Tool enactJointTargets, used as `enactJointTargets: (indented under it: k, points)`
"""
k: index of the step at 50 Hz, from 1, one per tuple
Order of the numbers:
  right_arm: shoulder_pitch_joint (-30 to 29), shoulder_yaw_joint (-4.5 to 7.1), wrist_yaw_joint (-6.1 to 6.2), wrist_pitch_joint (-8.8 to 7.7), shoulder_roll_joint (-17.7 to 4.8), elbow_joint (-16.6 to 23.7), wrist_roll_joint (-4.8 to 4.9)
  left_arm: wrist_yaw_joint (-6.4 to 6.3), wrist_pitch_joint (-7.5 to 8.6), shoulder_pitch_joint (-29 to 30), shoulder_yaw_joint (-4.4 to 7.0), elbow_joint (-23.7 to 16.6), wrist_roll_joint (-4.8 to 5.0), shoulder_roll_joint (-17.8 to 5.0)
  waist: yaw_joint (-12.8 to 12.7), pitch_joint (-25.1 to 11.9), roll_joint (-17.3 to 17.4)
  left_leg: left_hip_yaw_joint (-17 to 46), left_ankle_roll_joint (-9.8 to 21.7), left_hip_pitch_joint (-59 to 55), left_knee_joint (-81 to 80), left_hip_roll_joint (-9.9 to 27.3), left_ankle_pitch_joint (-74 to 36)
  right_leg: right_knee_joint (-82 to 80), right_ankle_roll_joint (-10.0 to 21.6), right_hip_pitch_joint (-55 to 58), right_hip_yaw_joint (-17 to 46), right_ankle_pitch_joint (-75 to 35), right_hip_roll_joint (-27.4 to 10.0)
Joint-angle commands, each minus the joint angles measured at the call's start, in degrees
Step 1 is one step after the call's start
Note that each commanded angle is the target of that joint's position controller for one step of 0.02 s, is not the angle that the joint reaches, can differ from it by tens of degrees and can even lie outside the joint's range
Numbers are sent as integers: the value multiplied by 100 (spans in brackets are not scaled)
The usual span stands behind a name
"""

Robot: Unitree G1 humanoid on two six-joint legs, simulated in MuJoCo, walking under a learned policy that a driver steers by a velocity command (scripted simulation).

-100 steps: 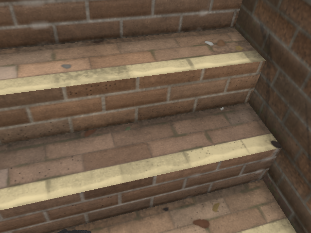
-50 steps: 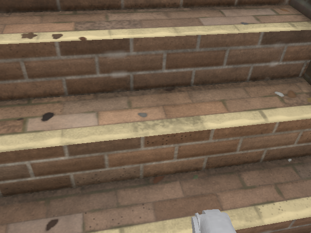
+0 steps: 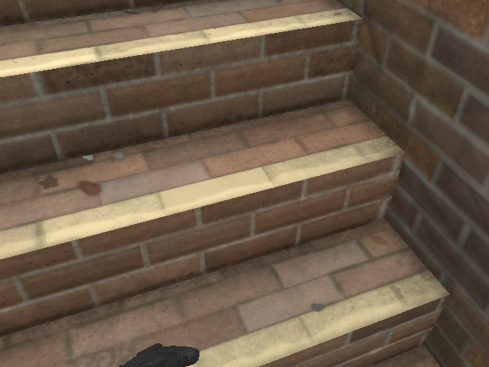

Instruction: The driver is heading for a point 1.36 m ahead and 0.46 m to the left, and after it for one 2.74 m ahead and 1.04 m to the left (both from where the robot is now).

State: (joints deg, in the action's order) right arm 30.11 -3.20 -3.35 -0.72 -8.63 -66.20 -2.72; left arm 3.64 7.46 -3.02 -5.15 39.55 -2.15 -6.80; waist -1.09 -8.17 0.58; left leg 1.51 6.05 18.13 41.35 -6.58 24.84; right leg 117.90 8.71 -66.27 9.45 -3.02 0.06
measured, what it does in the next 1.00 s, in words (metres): climbs, turning left: right foot 0.21 m higher, then left foot 0.20 m higher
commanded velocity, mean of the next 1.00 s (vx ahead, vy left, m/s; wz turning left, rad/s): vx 0.50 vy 0.00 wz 0.56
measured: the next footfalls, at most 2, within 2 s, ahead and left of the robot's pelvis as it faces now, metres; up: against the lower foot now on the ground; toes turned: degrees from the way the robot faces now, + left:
right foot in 0.26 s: +0.37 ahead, -0.13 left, +0.21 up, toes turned +4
left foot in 0.80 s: +0.45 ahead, +0.21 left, +0.41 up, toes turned +33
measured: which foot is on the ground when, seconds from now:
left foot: down 0.00-0.30, up 0.32-0.78, down 0.80-1.00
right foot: up 0.00-0.24, down 0.26-0.84, up 0.86-1.00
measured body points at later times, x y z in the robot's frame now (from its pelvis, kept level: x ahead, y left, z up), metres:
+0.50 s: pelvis +0.25 -0.04 +0.20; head +0.21 -0.04 +0.65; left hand +0.20 +0.23 +0.05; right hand +0.52 -0.21 +0.15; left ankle +0.22 +0.11 -0.15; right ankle +0.33 -0.13 -0.51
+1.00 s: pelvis +0.42 +0.12 +0.39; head +0.39 +0.13 +0.84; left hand +0.45 +0.41 +0.30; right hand +0.59 -0.07 +0.25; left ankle +0.42 +0.18 -0.30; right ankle +0.44 -0.06 +0.00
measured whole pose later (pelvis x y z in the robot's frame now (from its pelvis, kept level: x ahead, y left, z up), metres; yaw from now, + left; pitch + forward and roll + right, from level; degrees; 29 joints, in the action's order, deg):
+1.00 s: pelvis +0.42 +0.12 +0.39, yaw +33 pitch +3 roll -2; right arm 20.0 -0.4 -2.2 0.1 -11.9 -55.3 -1.3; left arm 3.4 7.1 -7.2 -0.2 43.2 -2.0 -12.7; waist -2.0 -7.7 -1.5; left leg -3.2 5.6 31.7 52.7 -2.5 24.4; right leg 123.9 7.4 -46.7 5.6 -2.4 -1.2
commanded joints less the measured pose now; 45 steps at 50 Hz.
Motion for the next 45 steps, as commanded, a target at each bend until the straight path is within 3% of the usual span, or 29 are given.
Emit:
enactJointTargets:
  k: [1, 4, 7, 9, 10, 11, 12, 13, 14, 15, 16, 17, 18, 19, 21, 22, 24, 25, 29, 33, 35, 37, 39, 40, 41, 42, 43, 44, 45]
  points:
    - [-1215, -78, 90, -322, 174, 721, 85, -166, -36, 318, -252, -457, -136, 111, -341, 861, 131, 812, 369, 2464, -2191, 641, -2448, -1283, -462, 1123, -1663, -701, -285]
    - [879, 124, 324, -155, -308, 265, 76, -187, -24, 890, -279, -559, -23, 368, 669, 228, 611, 2191, 509, -1439, -1945, 1417, -3199, -316, -555, -1571, -1480, -117, -473]
    - [1960, 276, 493, -70, -149, 177, 155, 52, 243, 2524, -379, -1298, 59, 577, 1265, 758, 856, 2886, 491, -3654, -2035, 1709, -3296, -266, -688, -3941, -1352, 1559, -553]
    - [1582, 285, 606, -79, -72, 309, 215, 103, 227, 2925, -439, -1772, 97, 620, 992, 970, 607, 2881, 520, -2930, -2696, 1986, -3169, -967, -821, -3303, -1090, 1624, -712]
    - [1156, 343, 666, -96, -198, 467, 434, 93, 226, 3487, -482, -2136, 65, 413, 920, 1255, 547, 2144, 593, -1363, -3756, 1735, -4245, -2957, -819, -1281, -2162, 2260, -571]
    - [789, 322, 737, -175, -155, 420, 605, -22, 220, 3654, -553, -2368, -9, 687, 507, 929, 792, 1782, 546, 626, -3982, 1555, -6658, -4603, -559, 2215, -2215, 3102, -249]
    - [1428, 347, 613, -392, -518, 203, 393, -183, 174, 2172, -91, -2139, 144, 130, -106, -564, 1490, 1739, 756, 131, -3197, 1548, -10017, -4561, -488, 4692, -2541, 2905, 480]
    - [444, 581, 523, -519, -1353, 357, 208, -328, 90, -159, 405, -1346, 43, -855, -1277, -1626, 2194, 1789, 696, -603, -1460, 1735, -12258, -4860, 13, 5691, -717, 3305, -40]
    - [-468, 768, 494, -655, -1806, 768, 233, -317, 31, -2087, 781, -771, -238, -1874, -1865, -3024, 1120, 1862, 714, -277, 291, 1474, -11633, -5787, 487, 7366, 1291, 3731, -978]
    - [-644, 642, 277, -778, -931, 1100, 141, -389, -165, -2840, 934, -203, -360, -2300, -1582, -3510, -1681, 1693, 576, 1571, 2506, 367, -6176, -8839, 1184, 8669, 4314, 4629, -2071]
    - [-1083, 640, 53, -799, -535, 1092, 52, -562, -341, -2679, 882, 83, -321, -1959, -1505, -3126, -2021, 2146, 221, 2310, 5725, -195, -2697, -10317, 1421, 7963, 6385, 5118, -2630]
    - [-1839, 632, -129, -734, -348, 1654, 39, -648, -542, -1888, 748, 420, 89, -1395, -960, -1721, -1517, 1849, 176, 3146, 7277, 86, -2330, -10314, 938, 6677, 5616, 6207, -2399]
    - [-2291, 463, -171, -602, 42, 2210, 30, -676, -562, -1173, 577, 755, 108, -808, -379, -424, -1050, 1478, 225, 3714, 8193, 198, -2372, -10061, 646, 5383, 4261, 5702, -2331]
    - [-2225, 326, -159, -505, 256, 2436, 5, -640, -506, -653, 359, 1136, -19, 91, 330, 395, -118, 1164, 352, 3943, 8601, 294, -2470, -9514, 337, 4163, 2810, 4882, -2272]
    - [-1653, 44, -74, -393, 749, 2555, 194, -496, -416, -402, 219, 1607, -173, 579, 935, 1015, 262, 1133, 587, 4354, 9659, 470, -2384, -9238, -258, 3160, 690, 2927, -2028]
    - [-1581, -111, -27, -423, 1022, 2654, 370, -426, -460, -481, 335, 1736, -266, 197, 1060, 1136, -32, 1045, 593, 4903, 9575, 602, -2278, -9392, -374, 3333, -314, 2072, -1841]
    - [-1628, -233, 91, -323, 1002, 2615, 572, -340, -488, -586, 338, 1879, -358, 8, 1116, 1183, -358, 792, 427, 5639, 10493, 543, -1899, -9861, -277, 3300, -1032, 1948, -1866]
    - [-1773, -220, 183, -243, 837, 2716, 568, -275, -476, -557, 311, 1847, -415, -49, 1135, 1258, -305, 859, 299, 5881, 10652, 669, -1964, -10040, -305, 3238, -1254, 1933, -1836]
    - [-2305, -211, 476, -141, 447, 2927, 492, -209, -415, -721, 265, 1703, -246, -452, 959, 1271, -164, 530, -143, 6080, 9233, 688, -3100, -10254, -305, 3145, -2151, 1634, -1454]
    - [-4042, -353, 509, -99, 511, 3554, 469, -418, -435, -2363, 684, 1896, -27, -1571, 30, 518, -814, -517, -296, 6424, 7368, 1485, -1871, -11549, 61, 5406, -1692, 2107, -2147]
    - [-4408, -383, 365, 0, 622, 3603, 457, -546, -568, -3034, 784, 2058, 20, -1497, -314, 424, -668, -489, -272, 6770, 7148, 1714, -864, -11489, 95, 7006, -1607, 1702, -2328]
    - [-4885, -474, 89, -42, 709, 3884, 582, -485, -620, -2336, 660, 2087, 119, -1203, -19, 500, -563, -1289, 234, 4301, 4824, 1490, -93, -11722, 94, 5988, -2791, -1773, -1910]
    - [-4073, -260, 91, -9, 297, 3861, 397, -482, -504, -2530, 728, 2254, 96, -1810, 434, -157, -1293, -1801, 400, 2758, 4616, 785, 1011, -10691, 418, 6490, -2731, -7392, -2184]
    - [-2983, 1, 74, 4, -265, 3638, 344, -465, -502, -2040, 782, 1958, 177, -2060, 990, -791, -1565, -1526, 558, 2032, 3543, 336, 1335, -9446, 391, 7106, -2686, -8996, -2084]
    - [-2179, 282, 61, 25, -903, 3335, 249, -507, -423, -1638, 856, 1633, 323, -2248, 1295, -1225, -1704, -355, 754, 976, 2143, 339, 607, -8130, 319, 6915, -2390, -8867, -2004]
    - [-1178, 576, 207, 188, -1689, 3097, 161, -339, -221, -1610, 789, 1212, 257, -1835, 1328, -1746, -25, 3138, 1492, -921, 346, 1436, 1593, -6183, -8, 4472, -1961, -6439, -1361]
    - [-1033, 772, 347, 305, -2259, 2854, 106, -118, -2, -960, 710, 1016, 126, -1146, 1118, -2224, 1475, 6492, 1739, -1911, -2735, 2021, 3667, -3269, -463, 2678, -893, 98, 128]
    - [-1015, 595, 410, 275, -1876, 2473, 62, 93, 73, -695, 795, 916, 128, -920, 768, -1886, 1023, 6684, 884, -1642, -3323, 2275, 3247, -755, -527, 1883, 272, 465, 210]
    - [-955, 379, 307, 223, -1103, 2054, 97, 120, 38, -135, 657, 451, 114, -432, 442, -855, 684, 5705, 487, -760, -2749, 2247, 2788, 367, -390, 1215, 113, 458, 117]
Velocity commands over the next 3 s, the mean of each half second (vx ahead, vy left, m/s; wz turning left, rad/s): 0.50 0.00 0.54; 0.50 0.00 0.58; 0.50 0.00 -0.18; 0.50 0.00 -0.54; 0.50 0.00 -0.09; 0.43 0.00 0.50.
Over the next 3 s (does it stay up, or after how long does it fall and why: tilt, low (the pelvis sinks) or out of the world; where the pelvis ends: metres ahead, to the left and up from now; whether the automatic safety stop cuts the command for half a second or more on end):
stays up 1.40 0.28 1.02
